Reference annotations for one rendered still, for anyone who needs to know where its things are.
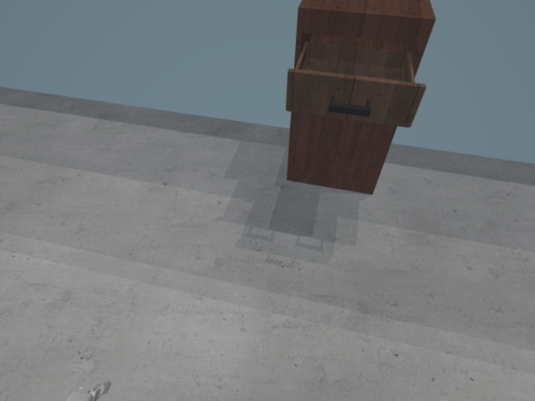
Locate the drawer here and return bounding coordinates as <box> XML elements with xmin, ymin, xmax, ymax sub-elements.
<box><xmin>286</xmin><ymin>42</ymin><xmax>426</xmax><ymax>128</ymax></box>

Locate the left robot hand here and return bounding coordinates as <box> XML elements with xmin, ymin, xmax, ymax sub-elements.
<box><xmin>66</xmin><ymin>379</ymin><xmax>111</xmax><ymax>401</ymax></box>

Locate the cabinet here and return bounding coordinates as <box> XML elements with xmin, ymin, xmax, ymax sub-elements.
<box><xmin>287</xmin><ymin>0</ymin><xmax>436</xmax><ymax>195</ymax></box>

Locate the handle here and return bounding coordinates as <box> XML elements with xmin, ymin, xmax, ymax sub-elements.
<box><xmin>328</xmin><ymin>96</ymin><xmax>371</xmax><ymax>117</ymax></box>

